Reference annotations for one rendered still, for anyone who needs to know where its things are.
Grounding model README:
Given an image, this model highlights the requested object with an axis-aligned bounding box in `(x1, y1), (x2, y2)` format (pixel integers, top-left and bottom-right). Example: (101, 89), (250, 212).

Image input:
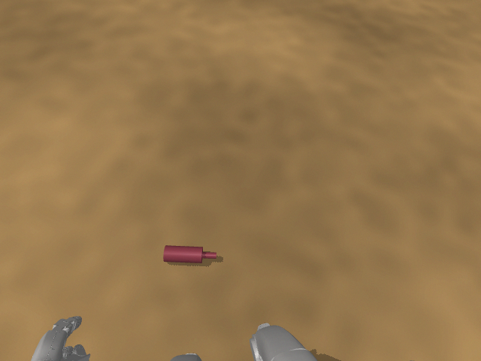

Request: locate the bottle
(163, 245), (216, 263)

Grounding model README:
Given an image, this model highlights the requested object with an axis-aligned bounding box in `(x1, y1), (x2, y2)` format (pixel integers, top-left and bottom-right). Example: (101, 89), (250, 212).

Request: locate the left robot hand
(31, 316), (90, 361)

